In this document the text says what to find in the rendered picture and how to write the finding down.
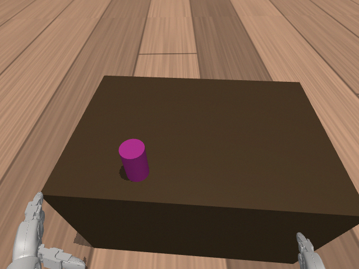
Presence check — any left robot arm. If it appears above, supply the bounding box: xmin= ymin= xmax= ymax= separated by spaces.
xmin=6 ymin=256 xmax=42 ymax=269

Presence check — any right robot hand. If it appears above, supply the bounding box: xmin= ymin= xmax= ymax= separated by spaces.
xmin=296 ymin=233 xmax=325 ymax=269

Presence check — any left robot hand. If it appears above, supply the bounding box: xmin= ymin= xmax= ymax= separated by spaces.
xmin=12 ymin=192 xmax=85 ymax=269

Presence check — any can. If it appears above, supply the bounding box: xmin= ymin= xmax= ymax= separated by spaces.
xmin=119 ymin=139 xmax=149 ymax=182

